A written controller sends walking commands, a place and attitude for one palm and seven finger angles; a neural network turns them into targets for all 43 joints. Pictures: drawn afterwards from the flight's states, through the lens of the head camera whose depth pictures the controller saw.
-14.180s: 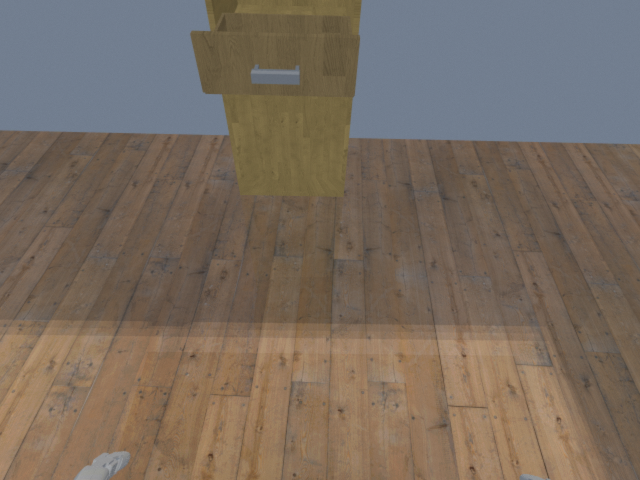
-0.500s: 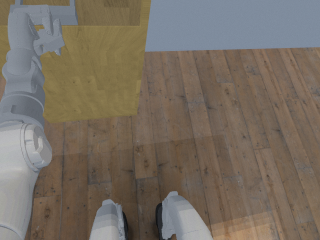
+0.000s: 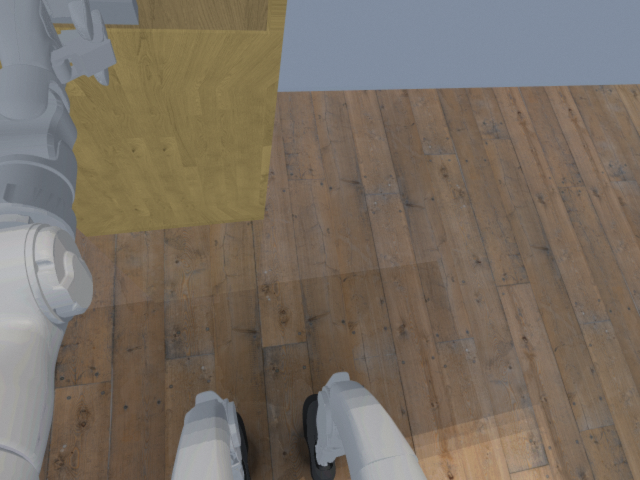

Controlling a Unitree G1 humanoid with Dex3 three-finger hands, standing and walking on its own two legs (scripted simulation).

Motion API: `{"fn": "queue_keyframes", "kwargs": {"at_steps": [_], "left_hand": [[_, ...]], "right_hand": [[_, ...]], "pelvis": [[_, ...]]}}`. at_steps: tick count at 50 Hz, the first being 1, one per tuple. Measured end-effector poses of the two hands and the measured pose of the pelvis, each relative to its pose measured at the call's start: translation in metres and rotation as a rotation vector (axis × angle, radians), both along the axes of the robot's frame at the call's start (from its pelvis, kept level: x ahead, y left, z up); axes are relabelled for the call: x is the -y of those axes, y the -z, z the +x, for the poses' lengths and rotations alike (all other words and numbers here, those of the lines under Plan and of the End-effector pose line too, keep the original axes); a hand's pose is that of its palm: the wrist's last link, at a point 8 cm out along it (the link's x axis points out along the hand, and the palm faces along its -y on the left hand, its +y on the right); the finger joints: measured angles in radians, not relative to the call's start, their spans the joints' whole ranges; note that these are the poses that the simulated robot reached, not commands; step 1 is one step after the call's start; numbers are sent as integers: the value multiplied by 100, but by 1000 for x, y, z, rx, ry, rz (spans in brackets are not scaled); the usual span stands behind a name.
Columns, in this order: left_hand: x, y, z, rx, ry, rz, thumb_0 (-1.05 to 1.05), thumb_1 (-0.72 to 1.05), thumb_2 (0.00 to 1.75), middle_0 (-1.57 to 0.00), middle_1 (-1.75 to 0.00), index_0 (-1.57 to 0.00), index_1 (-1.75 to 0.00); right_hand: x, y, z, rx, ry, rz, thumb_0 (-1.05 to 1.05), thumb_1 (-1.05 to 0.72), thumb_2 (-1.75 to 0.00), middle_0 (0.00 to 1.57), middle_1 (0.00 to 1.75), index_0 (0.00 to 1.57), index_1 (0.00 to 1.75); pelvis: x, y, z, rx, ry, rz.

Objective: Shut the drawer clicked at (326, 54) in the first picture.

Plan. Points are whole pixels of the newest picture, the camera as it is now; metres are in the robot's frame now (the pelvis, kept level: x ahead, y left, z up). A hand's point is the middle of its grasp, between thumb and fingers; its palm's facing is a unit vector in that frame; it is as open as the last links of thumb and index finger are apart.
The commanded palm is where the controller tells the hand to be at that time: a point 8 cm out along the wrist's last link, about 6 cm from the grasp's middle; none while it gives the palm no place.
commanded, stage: pull the fist back off the drawer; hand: left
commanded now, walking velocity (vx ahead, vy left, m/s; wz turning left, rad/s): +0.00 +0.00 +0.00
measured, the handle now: out of the picture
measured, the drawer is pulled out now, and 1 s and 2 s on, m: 0.00 0.00 0.00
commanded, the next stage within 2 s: draw the hand back to the body in 0.40 s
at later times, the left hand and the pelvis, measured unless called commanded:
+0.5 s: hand (107, 48) +0.58 +0.15 +0.09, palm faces +0.05 -1.00 -0.04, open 3.2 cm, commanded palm +0.54 +0.19 +0.09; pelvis +0.05 -0.01 +0.03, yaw -1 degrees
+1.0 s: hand (9, 123) +0.43 +0.19 +0.16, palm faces +0.02 -1.00 -0.04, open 3.3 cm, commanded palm +0.40 +0.24 +0.17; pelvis +0.08 +0.00 +0.08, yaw +0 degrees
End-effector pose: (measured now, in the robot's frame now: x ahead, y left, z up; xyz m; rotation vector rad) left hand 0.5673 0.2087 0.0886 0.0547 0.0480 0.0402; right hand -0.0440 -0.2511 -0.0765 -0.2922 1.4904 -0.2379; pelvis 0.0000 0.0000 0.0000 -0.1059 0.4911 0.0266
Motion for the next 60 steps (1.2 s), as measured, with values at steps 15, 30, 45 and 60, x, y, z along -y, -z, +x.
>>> {"fn": "queue_keyframes", "kwargs": {"at_steps": [15, 30, 45, 60], "left_hand": [[12, 3, -6, 9, 3, -14, 2, 83, 93, -140, -160, -140, -160], [-3, -5, -18, 35, -15, -10, 1, 90, 90, -140, -160, -140, -160], [-29, -55, -124, 64, -8, -17, 1, 90, 90, -140, -160, -140, -160], [-40, -108, -224, 37, -125, 195, 1, 90, 90, -140, -160, -140, -160]], "right_hand": [[1, 1, 26, 19, 36, 56, 0, -90, -90, 21, 30, 20, 30], [11, -11, 98, 104, 40, 67, 0, -90, -90, 21, 30, 20, 30], [4, -50, 222, 476, -48, 101, 0, -90, -90, 21, 30, 20, 30], [-26, -92, 278, 724, -139, 133, 1, -90, -90, 21, 30, 20, 30]], "pelvis": [[4, -13, 19, 23, 29, 22], [8, -34, 58, 67, 46, 45], [2, -71, 85, 240, 37, 57], [-1, -94, 67, 428, 35, 85]]}}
